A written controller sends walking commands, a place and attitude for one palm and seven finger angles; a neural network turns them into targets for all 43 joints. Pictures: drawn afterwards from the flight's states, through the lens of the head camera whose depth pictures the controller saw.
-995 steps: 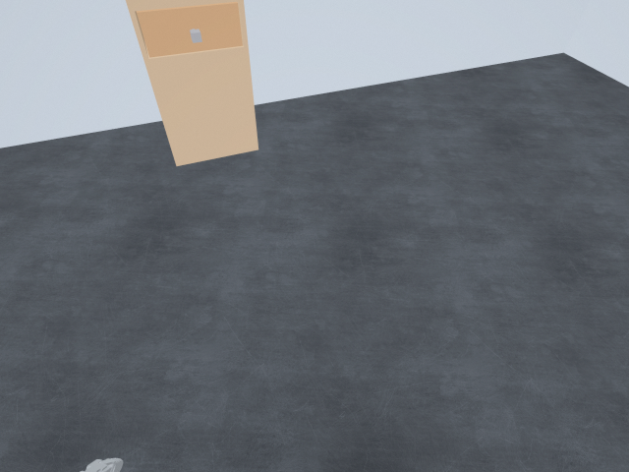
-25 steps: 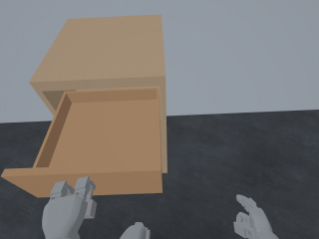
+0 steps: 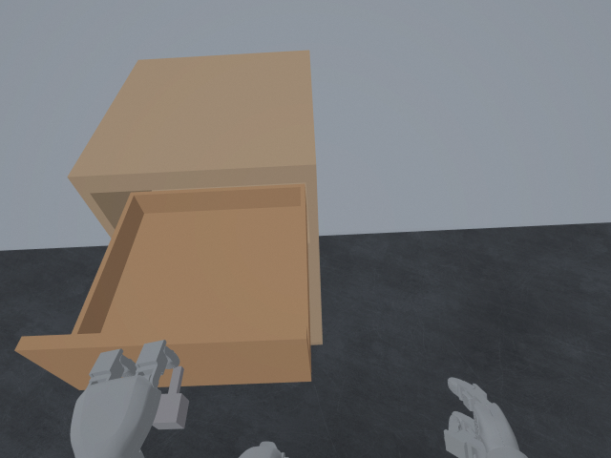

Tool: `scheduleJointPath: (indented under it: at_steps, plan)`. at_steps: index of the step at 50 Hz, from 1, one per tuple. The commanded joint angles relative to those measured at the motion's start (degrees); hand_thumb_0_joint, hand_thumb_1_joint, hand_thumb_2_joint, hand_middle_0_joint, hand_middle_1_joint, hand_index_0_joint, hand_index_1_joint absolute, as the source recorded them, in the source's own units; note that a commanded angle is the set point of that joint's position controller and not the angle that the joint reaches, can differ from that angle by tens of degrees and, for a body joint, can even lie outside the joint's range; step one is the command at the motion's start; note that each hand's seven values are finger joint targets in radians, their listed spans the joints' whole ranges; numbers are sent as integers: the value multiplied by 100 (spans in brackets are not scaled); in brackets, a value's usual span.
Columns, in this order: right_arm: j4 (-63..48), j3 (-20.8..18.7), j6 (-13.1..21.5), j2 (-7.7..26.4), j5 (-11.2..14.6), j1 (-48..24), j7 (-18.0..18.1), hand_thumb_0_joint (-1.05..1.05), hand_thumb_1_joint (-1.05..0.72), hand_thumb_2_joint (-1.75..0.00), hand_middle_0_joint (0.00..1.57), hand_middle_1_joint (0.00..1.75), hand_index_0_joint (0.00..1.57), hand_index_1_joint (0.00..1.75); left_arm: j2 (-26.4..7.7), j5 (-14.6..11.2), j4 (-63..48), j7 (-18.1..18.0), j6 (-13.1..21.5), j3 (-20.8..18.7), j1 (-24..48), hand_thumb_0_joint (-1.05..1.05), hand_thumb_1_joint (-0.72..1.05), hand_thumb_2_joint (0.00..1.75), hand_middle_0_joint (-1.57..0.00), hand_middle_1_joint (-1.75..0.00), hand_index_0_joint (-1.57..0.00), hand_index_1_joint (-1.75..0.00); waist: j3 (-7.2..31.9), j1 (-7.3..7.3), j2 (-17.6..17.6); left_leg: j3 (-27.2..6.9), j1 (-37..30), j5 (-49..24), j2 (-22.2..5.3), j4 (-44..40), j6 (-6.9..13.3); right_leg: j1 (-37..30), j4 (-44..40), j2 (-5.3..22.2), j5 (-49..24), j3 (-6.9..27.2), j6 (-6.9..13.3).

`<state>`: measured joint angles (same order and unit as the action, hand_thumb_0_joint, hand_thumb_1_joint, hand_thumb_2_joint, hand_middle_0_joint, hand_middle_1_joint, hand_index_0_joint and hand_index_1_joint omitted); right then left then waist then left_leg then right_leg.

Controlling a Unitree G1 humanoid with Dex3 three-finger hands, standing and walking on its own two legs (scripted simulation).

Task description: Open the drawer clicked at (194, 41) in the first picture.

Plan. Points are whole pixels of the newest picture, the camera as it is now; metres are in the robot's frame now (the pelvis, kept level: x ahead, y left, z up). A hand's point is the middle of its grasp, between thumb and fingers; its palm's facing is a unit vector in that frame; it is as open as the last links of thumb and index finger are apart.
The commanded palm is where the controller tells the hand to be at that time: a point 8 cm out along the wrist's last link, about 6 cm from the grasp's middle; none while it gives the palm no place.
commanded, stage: lift the hand off the handle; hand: left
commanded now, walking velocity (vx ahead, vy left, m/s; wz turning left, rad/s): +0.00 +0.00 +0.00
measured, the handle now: (173, 396) +0.22 +0.22 -0.07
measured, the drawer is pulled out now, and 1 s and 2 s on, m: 0.30 0.30 0.30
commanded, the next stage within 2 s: draw the hand back to the body in 1.28 s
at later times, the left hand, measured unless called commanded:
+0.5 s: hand (131, 409) +0.17 +0.23 +0.02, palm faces +0.00 -0.14 -0.99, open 13.8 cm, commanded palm +0.15 +0.22 +0.09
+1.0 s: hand (106, 405) +0.17 +0.24 +0.06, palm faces +0.03 -0.14 -0.99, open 13.8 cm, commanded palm +0.15 +0.22 +0.13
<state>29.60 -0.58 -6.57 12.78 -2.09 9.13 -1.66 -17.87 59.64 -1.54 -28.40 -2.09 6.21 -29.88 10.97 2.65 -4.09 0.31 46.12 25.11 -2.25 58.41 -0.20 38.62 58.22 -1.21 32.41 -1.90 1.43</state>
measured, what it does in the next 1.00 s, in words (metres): stands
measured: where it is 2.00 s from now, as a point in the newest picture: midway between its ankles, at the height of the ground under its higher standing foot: outside the picture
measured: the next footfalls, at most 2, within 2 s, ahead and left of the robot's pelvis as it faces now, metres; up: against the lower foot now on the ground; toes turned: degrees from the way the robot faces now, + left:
none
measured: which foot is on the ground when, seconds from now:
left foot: down 0.00-1.00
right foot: down 0.00-1.00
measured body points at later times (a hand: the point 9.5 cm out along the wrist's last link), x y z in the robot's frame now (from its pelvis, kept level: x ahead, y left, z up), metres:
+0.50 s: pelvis +0.00 +0.00 +0.01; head +0.02 -0.03 +0.46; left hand +0.17 +0.23 +0.08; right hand +0.20 -0.22 -0.08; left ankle +0.03 +0.12 -0.67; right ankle -0.04 -0.11 -0.67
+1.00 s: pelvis +0.01 +0.00 +0.02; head +0.01 -0.03 +0.47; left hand +0.16 +0.24 +0.11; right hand +0.22 -0.21 -0.06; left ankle +0.03 +0.12 -0.67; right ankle -0.04 -0.11 -0.67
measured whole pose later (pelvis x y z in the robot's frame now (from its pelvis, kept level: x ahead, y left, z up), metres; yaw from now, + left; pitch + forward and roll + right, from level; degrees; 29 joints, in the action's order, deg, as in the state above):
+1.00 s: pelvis +0.01 +0.00 +0.02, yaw +0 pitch +8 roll -1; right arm 29.1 -0.9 -5.7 13.3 -0.8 9.2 -2.3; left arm -21.3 55.3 -13.6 -20.8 -2.0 2.9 -34.5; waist 9.0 4.1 -5.0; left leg 0.9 35.5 22.2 -1.8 49.7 0.1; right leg 28.1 49.0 -0.9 28.9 -1.4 1.0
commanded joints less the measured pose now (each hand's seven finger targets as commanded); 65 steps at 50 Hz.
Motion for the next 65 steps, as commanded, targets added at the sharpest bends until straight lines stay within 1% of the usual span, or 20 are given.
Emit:
scheduleJointPath:
  at_steps: [1,7,16,19,24,27,31,32,38,42,46,47,51,52,56,57,58,62,63,65]
  plan:
    - [-938,-231,288,562,-34,-649,14,0,-90,-90,20,30,20,30,-949,-21,-1168,-195,137,-728,-243,0,-50,30,-30,-120,-30,-120,724,14,360,68,-1503,-1322,275,-639,276,114,-1125,-114,-2234,41,90]
    - [-933,-300,322,578,-12,-649,23,0,-90,-90,20,30,20,30,-843,-88,-1383,-205,235,-654,-11,0,-50,30,-30,-120,-30,-120,462,-108,206,45,-1554,-1087,262,-711,297,216,-1248,-102,-1912,12,92]
    - [-926,-262,356,571,17,-683,27,0,-90,-90,20,30,20,30,-977,-174,-1554,11,174,-680,79,0,-50,30,-30,-120,-30,-120,648,-21,257,59,-1859,-1139,263,-923,294,37,-1459,-72,-1822,56,89]
    - [-947,-261,339,554,58,-715,24,0,-90,-90,20,30,20,30,-870,-176,-1528,92,110,-559,-84,0,-50,30,-30,-120,-30,-120,399,-20,281,48,-1780,-1156,251,-1033,297,-108,-1501,-90,-1920,-16,80]
    - [-942,-250,318,534,77,-731,39,0,-90,-90,20,30,20,30,-1134,-182,-1558,118,79,-914,-131,0,-50,30,-30,-120,-30,-120,453,67,281,83,-1875,-1211,244,-1136,273,-298,-1585,-97,-2008,22,74]
    - [-976,-256,351,531,92,-734,10,0,-90,-90,20,30,20,30,-844,-268,-1812,194,61,-574,-112,0,-50,30,-30,-120,-30,-120,408,2,76,75,-2044,-1349,226,-1197,288,-327,-1619,-90,-2094,-4,93]
    - [-1035,-232,367,546,61,-723,-57,0,-90,-90,20,30,20,30,-953,-296,-2085,324,94,-589,-197,0,-50,30,-30,-120,-30,-120,560,47,225,47,-2255,-1524,211,-1225,288,-307,-1667,-79,-2134,17,89]
    - [-1016,-255,369,530,95,-703,-39,0,-90,-90,20,30,20,30,-826,-303,-2022,357,85,-483,-337,0,-50,30,-30,-120,-30,-120,329,8,241,42,-2166,-1488,194,-1266,299,-357,-1672,-97,-2128,-43,96]
    - [-1065,-234,343,535,66,-744,-80,0,-90,-90,20,30,20,30,-1221,-227,-2272,327,139,-931,-271,0,-50,30,-30,-120,-30,-120,382,113,258,76,-2243,-1484,213,-1268,261,-301,-1742,-66,-2165,77,95]
    - [-1065,-252,352,516,120,-735,-62,0,-90,-90,20,30,20,30,-1016,-347,-2266,355,68,-822,-500,0,-50,30,-30,-120,-30,-120,250,49,244,66,-2220,-1498,198,-1310,281,-460,-1758,-75,-2281,-8,77]
    - [-1048,-210,379,551,94,-782,-39,0,-90,-90,20,30,20,30,-1218,-424,-2419,498,62,-928,-201,0,-50,30,-30,-120,-30,-120,332,46,366,51,-2391,-1412,222,-1363,277,-418,-1933,-32,-2115,111,43]
    - [-1034,-233,403,528,141,-769,0,0,-90,-90,20,30,20,30,-1014,-467,-2412,557,72,-733,-254,0,-50,30,-30,-120,-30,-120,155,5,235,55,-2322,-1359,200,-1429,303,-510,-1948,-37,-2123,32,43]
    - [-1078,-192,439,541,98,-742,-21,0,-90,-90,20,30,20,30,-1263,-461,-2614,699,119,-878,-244,0,-50,30,-30,-120,-30,-120,298,92,299,36,-2554,-1471,218,-1466,291,-485,-2056,-22,-2032,88,48]
    - [-1033,-212,438,517,141,-758,8,0,-90,-90,20,30,20,30,-1075,-474,-2546,730,115,-721,-230,0,-50,30,-30,-120,-30,-120,65,24,283,44,-2459,-1391,196,-1511,307,-534,-2075,-27,-2035,32,43]
    - [-1089,-185,422,529,97,-765,-63,0,-90,-90,20,30,20,30,-1302,-398,-2759,735,116,-952,-246,0,-50,30,-30,-120,-30,-120,239,170,134,20,-2631,-1584,198,-1566,256,-540,-2062,-47,-2007,30,86]
    - [-1099,-209,431,497,143,-784,-55,0,-90,-90,20,30,20,30,-1026,-446,-2787,740,83,-697,-239,0,-50,30,-30,-120,-30,-120,153,82,130,27,-2606,-1560,168,-1593,280,-608,-2048,-35,-2052,-33,75]
    - [-1089,-221,420,527,124,-753,-73,0,-90,-90,20,30,20,30,-1272,-415,-2812,727,91,-935,-159,0,-50,30,-30,-120,-30,-120,246,150,143,18,-2666,-1642,175,-1584,258,-565,-2067,-62,-2060,-8,85]
    - [-1087,-198,399,506,201,-821,-72,0,-90,-90,20,30,20,30,-1076,-486,-2461,786,-76,-841,-469,0,-50,30,-30,-120,-30,-120,-2,121,468,51,-2468,-1530,170,-1682,258,-771,-2120,-41,-2239,-18,38]
    - [-1087,-208,388,539,174,-811,-75,0,-90,-90,20,30,20,30,-1210,-453,-2524,808,-61,-965,-445,0,-50,30,-30,-120,-30,-120,175,208,379,71,-2535,-1627,189,-1681,250,-797,-2130,-58,-2314,-1,39]
    - [-1119,-199,403,528,210,-833,-84,0,-90,-90,20,30,20,30,-1039,-496,-2674,854,-86,-733,-386,0,-50,30,-30,-120,-30,-120,121,126,230,51,-2586,-1664,174,-1717,252,-836,-2138,-41,-2276,18,64]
